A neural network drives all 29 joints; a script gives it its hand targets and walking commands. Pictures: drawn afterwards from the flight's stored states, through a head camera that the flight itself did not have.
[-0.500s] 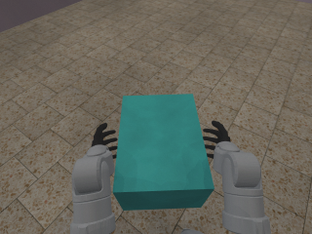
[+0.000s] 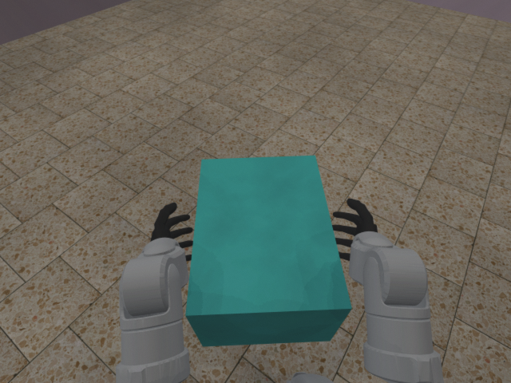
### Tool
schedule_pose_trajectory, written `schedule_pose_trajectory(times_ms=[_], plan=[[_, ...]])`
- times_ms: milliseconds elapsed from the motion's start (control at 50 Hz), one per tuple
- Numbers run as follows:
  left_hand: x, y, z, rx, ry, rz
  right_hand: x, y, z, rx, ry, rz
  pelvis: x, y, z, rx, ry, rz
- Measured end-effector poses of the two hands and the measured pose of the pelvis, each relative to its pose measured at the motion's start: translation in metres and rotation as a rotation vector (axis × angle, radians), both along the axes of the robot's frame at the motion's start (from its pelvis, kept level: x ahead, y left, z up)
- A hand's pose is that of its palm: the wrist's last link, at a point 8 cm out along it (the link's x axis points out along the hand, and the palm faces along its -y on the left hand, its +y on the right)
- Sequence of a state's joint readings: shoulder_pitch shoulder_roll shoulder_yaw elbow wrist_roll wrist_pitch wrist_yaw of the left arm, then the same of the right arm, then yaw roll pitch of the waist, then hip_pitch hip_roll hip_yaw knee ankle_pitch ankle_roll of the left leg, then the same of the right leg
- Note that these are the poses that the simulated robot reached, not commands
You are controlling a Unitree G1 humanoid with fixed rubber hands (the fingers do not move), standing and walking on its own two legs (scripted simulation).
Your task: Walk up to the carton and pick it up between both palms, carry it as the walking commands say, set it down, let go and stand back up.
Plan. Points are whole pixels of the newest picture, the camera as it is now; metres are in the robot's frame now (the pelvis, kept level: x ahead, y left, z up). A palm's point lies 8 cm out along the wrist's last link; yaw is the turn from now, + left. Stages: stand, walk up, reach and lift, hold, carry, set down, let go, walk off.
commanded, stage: carry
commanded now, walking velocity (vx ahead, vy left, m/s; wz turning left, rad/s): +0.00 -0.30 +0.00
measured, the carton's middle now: (262, 245) +0.35 +0.00 +0.00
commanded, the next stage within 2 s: none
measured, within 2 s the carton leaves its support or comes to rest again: neither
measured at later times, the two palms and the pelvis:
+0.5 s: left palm (305, 280) +0.24 -0.05 +0.08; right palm out of the picture +0.23 -0.33 +0.09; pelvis -0.06 -0.19 -0.01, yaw +2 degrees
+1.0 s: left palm out of the picture +0.09 -0.13 +0.09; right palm out of the picture +0.16 -0.41 +0.08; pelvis -0.17 -0.35 +0.00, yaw +21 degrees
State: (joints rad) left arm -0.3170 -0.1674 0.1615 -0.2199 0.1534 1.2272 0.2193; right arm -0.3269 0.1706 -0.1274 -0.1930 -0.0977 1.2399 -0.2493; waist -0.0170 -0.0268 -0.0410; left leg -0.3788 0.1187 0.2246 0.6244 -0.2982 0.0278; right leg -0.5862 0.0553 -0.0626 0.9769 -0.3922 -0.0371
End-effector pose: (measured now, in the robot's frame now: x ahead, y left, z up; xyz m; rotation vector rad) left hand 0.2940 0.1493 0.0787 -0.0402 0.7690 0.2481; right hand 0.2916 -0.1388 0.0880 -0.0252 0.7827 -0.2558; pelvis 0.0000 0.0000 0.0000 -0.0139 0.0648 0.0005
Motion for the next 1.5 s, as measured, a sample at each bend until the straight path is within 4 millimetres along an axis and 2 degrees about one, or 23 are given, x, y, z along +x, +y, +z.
schedule_pose_trajectory(times_ms=[120,220,320,380,500,580,680,760,800,860,920,1040,1120,1160,1200,1280,1340,1420,1500], plan=[[-0.016,-0.037,0.012,0.010,0.003,0.047,-0.007,-0.036,0.007,0.009,0.005,0.028,-0.012,-0.044,0.007,-0.017,0.002,0.001],[-0.021,-0.088,0.018,0.033,-0.038,0.063,-0.010,-0.087,0.003,0.039,-0.037,0.035,-0.022,-0.095,-0.001,-0.024,0.009,-0.002],[-0.033,-0.144,0.009,0.070,0.028,-0.008,-0.038,-0.143,-0.016,0.075,0.028,-0.015,-0.036,-0.133,0.004,0.012,0.009,0.017],[-0.038,-0.168,0.006,0.061,0.040,-0.038,-0.052,-0.167,-0.015,0.067,0.037,-0.051,-0.046,-0.151,0.005,0.023,0.002,0.021],[-0.050,-0.196,0.003,0.012,-0.032,-0.037,-0.061,-0.195,0.000,0.021,-0.034,-0.055,-0.061,-0.186,-0.006,-0.006,0.010,0.028],[-0.073,-0.210,-0.001,-0.002,0.005,0.008,-0.069,-0.210,0.002,-0.003,0.002,0.005,-0.071,-0.214,0.001,-0.004,-0.007,0.035],[-0.097,-0.231,0.009,0.018,0.012,0.088,-0.073,-0.230,0.005,0.013,0.009,0.068,-0.085,-0.252,0.006,-0.016,-0.006,0.096],[-0.113,-0.253,0.013,0.045,-0.032,0.161,-0.072,-0.249,-0.001,0.054,-0.035,0.125,-0.098,-0.290,-0.004,-0.016,0.000,0.150],[-0.126,-0.264,0.010,0.057,-0.016,0.172,-0.080,-0.260,-0.008,0.072,-0.018,0.139,-0.108,-0.304,-0.003,-0.002,-0.005,0.183],[-0.150,-0.277,0.007,0.064,0.037,0.188,-0.100,-0.273,-0.016,0.069,0.034,0.165,-0.124,-0.321,0.004,0.042,-0.018,0.239],[-0.173,-0.283,0.007,0.063,0.049,0.216,-0.115,-0.277,-0.015,0.071,0.044,0.187,-0.142,-0.336,0.007,0.068,-0.025,0.285],[-0.230,-0.278,0.010,0.052,-0.016,0.311,-0.143,-0.264,-0.004,0.067,-0.021,0.276,-0.182,-0.359,-0.001,0.066,-0.017,0.402],[-0.290,-0.263,-0.001,0.037,-0.032,0.407,-0.175,-0.239,-0.007,0.049,-0.038,0.377,-0.217,-0.369,-0.012,0.047,-0.012,0.497],[-0.326,-0.253,-0.011,0.024,-0.030,0.467,-0.196,-0.223,-0.014,0.034,-0.035,0.444,-0.237,-0.373,-0.018,0.045,-0.013,0.536],[-0.368,-0.248,-0.021,0.004,0.008,0.537,-0.218,-0.208,-0.021,0.010,0.001,0.532,-0.253,-0.380,-0.015,0.034,-0.022,0.570],[-0.444,-0.251,-0.026,-0.013,0.079,0.693,-0.256,-0.183,-0.027,-0.013,0.073,0.695,-0.279,-0.401,-0.005,0.010,-0.027,0.654],[-0.484,-0.257,-0.017,0.010,0.065,0.799,-0.278,-0.172,-0.024,0.012,0.060,0.781,-0.299,-0.418,-0.003,0.003,-0.019,0.711],[-0.523,-0.273,-0.003,0.036,0.009,0.876,-0.304,-0.175,-0.017,0.047,0.007,0.858,-0.322,-0.445,-0.004,-0.001,0.001,0.777],[-0.553,-0.301,0.001,0.064,0.001,0.892,-0.330,-0.198,-0.019,0.074,-0.004,0.884,-0.344,-0.477,-0.008,-0.001,0.014,0.842]])
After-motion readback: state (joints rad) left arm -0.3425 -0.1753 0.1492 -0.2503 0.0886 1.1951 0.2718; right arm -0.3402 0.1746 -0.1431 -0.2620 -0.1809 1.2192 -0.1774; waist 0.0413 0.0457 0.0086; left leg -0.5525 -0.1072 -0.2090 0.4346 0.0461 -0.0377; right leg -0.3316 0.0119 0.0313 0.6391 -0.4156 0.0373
